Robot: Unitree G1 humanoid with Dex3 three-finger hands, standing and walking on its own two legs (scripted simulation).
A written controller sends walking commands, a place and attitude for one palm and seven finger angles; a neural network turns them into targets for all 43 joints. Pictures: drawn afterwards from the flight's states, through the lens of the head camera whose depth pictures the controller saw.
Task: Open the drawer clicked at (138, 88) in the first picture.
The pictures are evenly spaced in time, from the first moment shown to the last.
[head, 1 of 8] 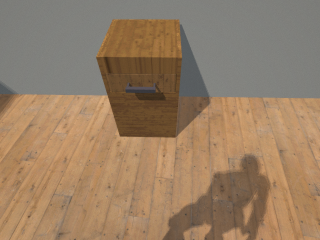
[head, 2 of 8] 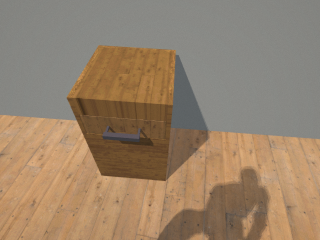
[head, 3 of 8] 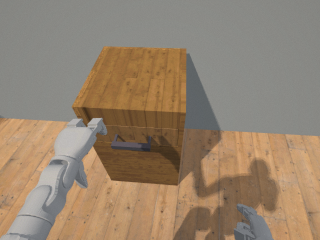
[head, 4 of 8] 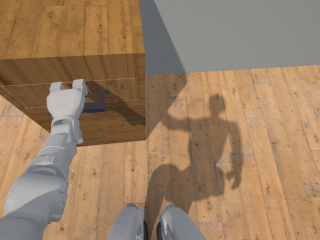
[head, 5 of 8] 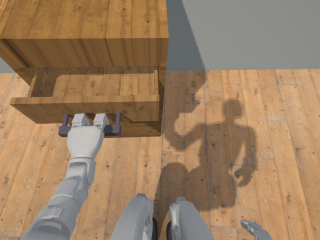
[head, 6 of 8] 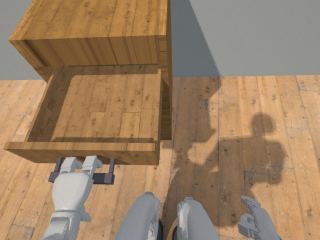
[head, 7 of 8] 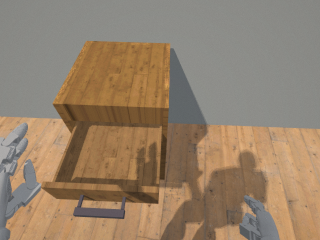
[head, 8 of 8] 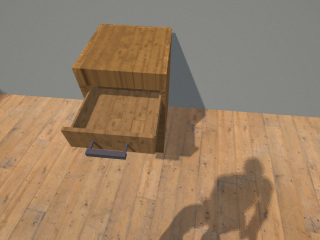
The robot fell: no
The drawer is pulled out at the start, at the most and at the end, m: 0.00 0.28 0.28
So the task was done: yes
